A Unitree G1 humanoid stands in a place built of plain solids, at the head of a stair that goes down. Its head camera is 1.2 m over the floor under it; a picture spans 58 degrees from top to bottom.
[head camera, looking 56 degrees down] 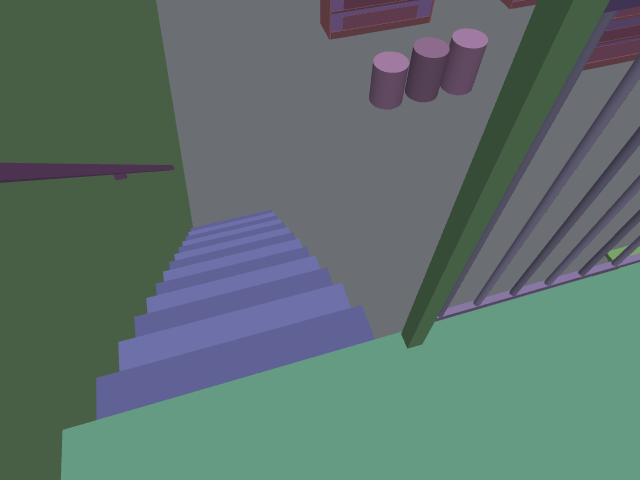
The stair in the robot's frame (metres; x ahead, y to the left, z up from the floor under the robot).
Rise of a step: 0.20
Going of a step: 0.20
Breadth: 0.91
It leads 17 degrees to the left of straight ahead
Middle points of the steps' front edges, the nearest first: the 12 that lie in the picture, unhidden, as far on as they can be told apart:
0.35 0.23 0.00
0.54 0.29 -0.20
0.74 0.34 -0.41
0.94 0.40 -0.61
1.13 0.46 -0.82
1.33 0.52 -1.02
1.52 0.58 -1.23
1.72 0.63 -1.43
1.91 0.69 -1.64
2.11 0.75 -1.84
2.30 0.81 -2.05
2.50 0.87 -2.25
